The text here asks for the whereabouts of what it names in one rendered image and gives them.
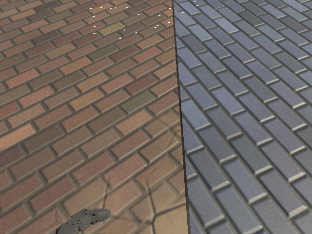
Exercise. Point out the left robot hand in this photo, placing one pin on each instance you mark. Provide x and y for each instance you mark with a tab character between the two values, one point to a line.
83	219

